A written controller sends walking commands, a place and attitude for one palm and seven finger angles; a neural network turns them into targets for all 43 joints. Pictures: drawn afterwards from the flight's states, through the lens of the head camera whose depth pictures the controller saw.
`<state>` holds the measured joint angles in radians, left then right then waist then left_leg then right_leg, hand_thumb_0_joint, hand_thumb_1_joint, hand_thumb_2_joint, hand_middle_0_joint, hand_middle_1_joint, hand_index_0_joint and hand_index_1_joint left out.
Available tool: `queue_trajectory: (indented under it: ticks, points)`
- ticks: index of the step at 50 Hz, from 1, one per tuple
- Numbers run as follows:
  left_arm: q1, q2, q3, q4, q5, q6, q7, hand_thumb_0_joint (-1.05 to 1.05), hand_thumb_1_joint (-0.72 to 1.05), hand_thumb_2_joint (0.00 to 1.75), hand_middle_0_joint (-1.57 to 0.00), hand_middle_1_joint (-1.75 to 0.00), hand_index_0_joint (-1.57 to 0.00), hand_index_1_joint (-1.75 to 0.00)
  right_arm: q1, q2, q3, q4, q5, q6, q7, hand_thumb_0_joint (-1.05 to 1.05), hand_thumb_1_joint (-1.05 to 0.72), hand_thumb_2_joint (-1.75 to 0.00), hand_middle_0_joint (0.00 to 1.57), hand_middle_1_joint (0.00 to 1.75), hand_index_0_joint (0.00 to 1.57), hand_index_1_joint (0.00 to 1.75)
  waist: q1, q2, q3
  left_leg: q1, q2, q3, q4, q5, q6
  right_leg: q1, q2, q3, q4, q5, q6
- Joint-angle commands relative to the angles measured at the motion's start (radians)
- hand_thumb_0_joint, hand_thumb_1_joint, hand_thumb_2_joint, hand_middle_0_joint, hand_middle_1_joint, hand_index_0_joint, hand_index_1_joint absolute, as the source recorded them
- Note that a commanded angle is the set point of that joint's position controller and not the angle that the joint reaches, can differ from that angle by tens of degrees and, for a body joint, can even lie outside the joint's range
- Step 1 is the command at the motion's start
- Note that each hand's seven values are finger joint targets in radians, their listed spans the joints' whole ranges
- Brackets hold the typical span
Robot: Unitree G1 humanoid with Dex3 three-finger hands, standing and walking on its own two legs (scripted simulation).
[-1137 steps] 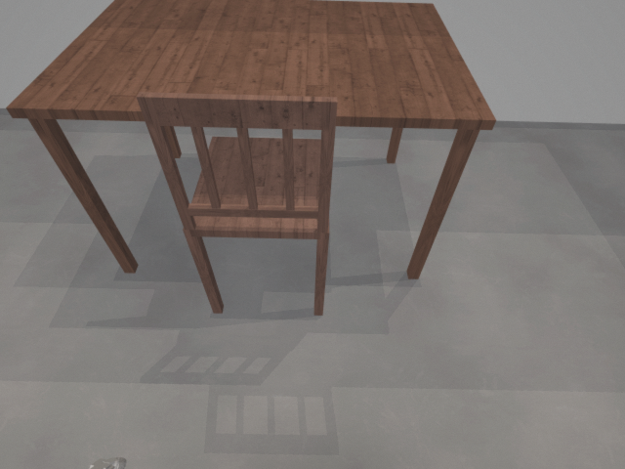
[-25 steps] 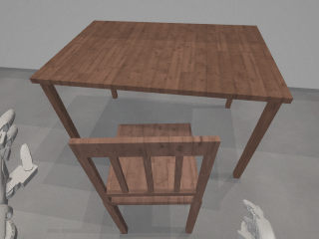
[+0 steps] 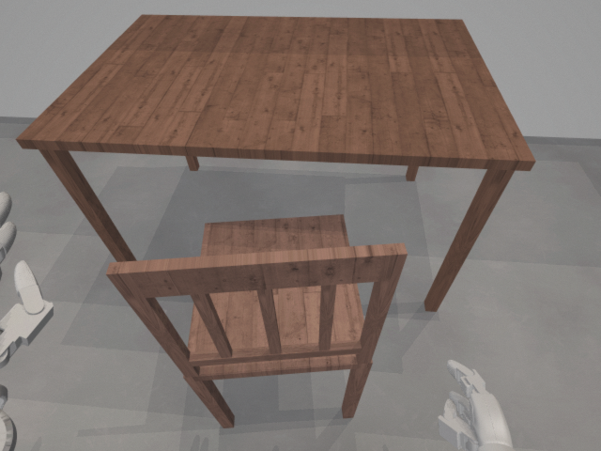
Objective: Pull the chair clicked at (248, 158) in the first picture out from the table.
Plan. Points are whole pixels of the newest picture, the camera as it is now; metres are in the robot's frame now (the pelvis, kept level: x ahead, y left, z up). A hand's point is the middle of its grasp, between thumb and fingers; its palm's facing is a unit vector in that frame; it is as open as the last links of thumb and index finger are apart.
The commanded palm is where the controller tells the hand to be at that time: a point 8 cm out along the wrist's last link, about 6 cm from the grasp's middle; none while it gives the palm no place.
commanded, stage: step back with the hand held close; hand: left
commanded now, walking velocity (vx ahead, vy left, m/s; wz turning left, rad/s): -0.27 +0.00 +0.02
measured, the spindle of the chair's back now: (270, 322) +0.33 +0.09 -0.10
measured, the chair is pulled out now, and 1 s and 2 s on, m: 0.25 0.25 0.25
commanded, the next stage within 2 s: none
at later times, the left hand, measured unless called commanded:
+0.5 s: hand (36, 369) +0.15 +0.24 +0.17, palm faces +0.48 -0.74 -0.47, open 7.4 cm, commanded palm +0.09 +0.28 +0.18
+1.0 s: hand (36, 368) +0.15 +0.24 +0.16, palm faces +0.47 -0.74 -0.48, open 7.4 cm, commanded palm +0.08 +0.28 +0.18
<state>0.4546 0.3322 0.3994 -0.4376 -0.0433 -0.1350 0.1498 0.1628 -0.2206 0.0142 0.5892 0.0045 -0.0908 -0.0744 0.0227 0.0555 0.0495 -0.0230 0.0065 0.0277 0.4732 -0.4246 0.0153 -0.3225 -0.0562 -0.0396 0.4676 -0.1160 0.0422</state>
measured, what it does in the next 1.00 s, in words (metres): shifts its weight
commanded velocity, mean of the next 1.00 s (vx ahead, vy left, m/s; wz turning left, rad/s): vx -0.33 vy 0.00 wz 0.01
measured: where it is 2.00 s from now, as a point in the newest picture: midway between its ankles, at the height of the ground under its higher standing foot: outside the picture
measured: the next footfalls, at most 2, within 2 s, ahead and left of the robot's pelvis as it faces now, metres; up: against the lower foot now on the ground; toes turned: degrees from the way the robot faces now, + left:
none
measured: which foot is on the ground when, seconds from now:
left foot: down 0.00-1.00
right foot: down 0.00-1.00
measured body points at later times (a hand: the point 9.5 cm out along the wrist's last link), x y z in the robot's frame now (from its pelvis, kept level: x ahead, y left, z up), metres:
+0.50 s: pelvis -0.05 -0.02 -0.01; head -0.04 -0.04 +0.44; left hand +0.12 +0.28 +0.19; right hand +0.13 -0.27 -0.10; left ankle -0.11 +0.10 -0.73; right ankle +0.08 -0.15 -0.73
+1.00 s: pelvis -0.06 -0.02 -0.01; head -0.03 -0.02 +0.44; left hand +0.12 +0.28 +0.19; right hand +0.12 -0.27 -0.10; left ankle -0.11 +0.10 -0.73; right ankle +0.08 -0.15 -0.73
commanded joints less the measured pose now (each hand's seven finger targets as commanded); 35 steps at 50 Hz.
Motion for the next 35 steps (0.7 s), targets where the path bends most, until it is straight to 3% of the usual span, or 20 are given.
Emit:
queue_trajectory:
  ticks: [1,4,7,12,14,18,21,27,30,32,35]
  points:
    - [0.045,0.217,0.141,-0.265,0.002,-0.053,0.015,0.00,0.90,0.90,-0.20,-0.30,-0.20,-0.30,-0.096,-0.116,-0.063,-0.169,0.004,-0.004,-0.010,0.00,-0.90,-0.90,0.20,0.30,0.20,0.30,-0.009,0.046,-0.218,-0.210,0.112,-0.037,-0.031,0.718,-0.026,0.288,-0.053,0.032,0.094,0.457,-0.057]
    - [0.091,0.238,0.172,-0.284,-0.008,-0.047,0.020,0.00,0.90,0.90,-0.20,-0.30,-0.20,-0.30,-0.095,-0.107,-0.068,-0.177,0.012,0.016,-0.015,0.00,-0.90,-0.90,0.20,0.30,0.20,0.30,-0.008,0.033,-0.256,-0.225,0.113,-0.042,-0.001,0.752,-0.037,0.285,-0.071,0.042,0.124,0.482,-0.065]
    - [0.105,0.236,0.178,-0.266,-0.011,-0.041,0.023,0.00,0.90,0.90,-0.20,-0.30,-0.20,-0.30,-0.102,-0.105,-0.074,-0.179,0.016,0.030,-0.022,0.00,-0.90,-0.90,0.20,0.30,0.20,0.30,-0.013,0.013,-0.238,-0.256,0.118,-0.044,-0.004,0.688,-0.028,0.243,-0.063,0.042,0.137,0.424,-0.058]
    - [0.071,0.229,0.154,-0.254,-0.009,-0.029,0.031,0.00,0.90,0.90,-0.20,-0.30,-0.20,-0.30,-0.099,-0.117,-0.073,-0.182,0.018,0.041,-0.035,0.00,-0.90,-0.90,0.20,0.30,0.20,0.30,-0.021,-0.026,-0.211,-0.342,0.106,-0.049,-0.007,0.462,-0.010,0.236,-0.066,0.062,0.129,0.365,-0.055]
    - [0.063,0.224,0.139,-0.248,-0.008,-0.026,0.037,0.00,0.90,0.90,-0.20,-0.30,-0.20,-0.30,-0.095,-0.117,-0.068,-0.179,0.020,0.041,-0.039,0.00,-0.90,-0.90,0.20,0.30,0.20,0.30,-0.022,-0.023,-0.196,-0.375,0.092,-0.043,-0.017,0.302,-0.002,0.228,-0.076,0.079,0.101,0.288,-0.055]
    - [0.032,0.264,0.161,-0.256,0.003,-0.027,0.051,0.00,0.90,0.90,-0.20,-0.30,-0.20,-0.30,-0.100,-0.126,-0.064,-0.180,0.020,0.040,-0.048,0.00,-0.90,-0.90,0.20,0.30,0.20,0.30,-0.016,-0.062,-0.148,-0.453,0.063,-0.052,-0.035,0.016,0.019,0.184,-0.079,0.134,0.002,0.000,-0.054]
    - [0.013,0.252,0.141,-0.268,0.010,-0.031,0.054,0.00,0.90,0.90,-0.20,-0.30,-0.20,-0.30,-0.088,-0.133,-0.057,-0.185,0.017,0.034,-0.048,0.00,-0.90,-0.90,0.20,0.30,0.20,0.30,-0.017,-0.043,-0.133,-0.481,0.054,-0.059,-0.046,-0.080,0.031,0.154,-0.072,0.136,-0.042,-0.147,-0.048]
    - [0.012,0.251,0.143,-0.252,0.020,-0.041,0.063,0.00,0.90,0.90,-0.20,-0.30,-0.20,-0.30,-0.075,-0.140,-0.058,-0.187,0.017,0.021,-0.044,0.00,-0.90,-0.90,0.20,0.30,0.20,0.30,-0.016,-0.038,-0.135,-0.536,0.063,-0.066,-0.076,-0.105,0.037,0.193,-0.053,0.108,-0.028,-0.159,-0.036]
    - [0.005,0.248,0.140,-0.237,0.022,-0.038,0.065,0.00,0.90,0.90,-0.20,-0.30,-0.20,-0.30,-0.075,-0.144,-0.061,-0.180,0.015,0.019,-0.041,0.00,-0.90,-0.90,0.20,0.30,0.20,0.30,-0.016,-0.030,-0.109,-0.555,0.062,-0.060,-0.069,-0.118,0.039,0.184,-0.055,0.118,-0.040,-0.169,-0.037]
    - [-0.003,0.251,0.140,-0.246,0.025,-0.039,0.063,0.00,0.90,0.90,-0.20,-0.30,-0.20,-0.30,-0.073,-0.145,-0.064,-0.180,0.013,0.020,-0.034,0.00,-0.90,-0.90,0.20,0.30,0.20,0.30,-0.016,-0.067,-0.116,-0.554,0.054,-0.056,-0.047,-0.111,0.037,0.175,-0.064,0.129,-0.056,-0.171,-0.040]
    - [0.000,0.256,0.142,-0.265,0.028,-0.042,0.064,0.00,0.90,0.90,-0.20,-0.30,-0.20,-0.30,-0.072,-0.148,-0.066,-0.177,0.012,0.023,-0.029,0.00,-0.90,-0.90,0.20,0.30,0.20,0.30,-0.019,-0.047,-0.126,-0.553,0.056,-0.062,-0.048,-0.107,0.040,0.169,-0.066,0.127,-0.054,-0.161,-0.040]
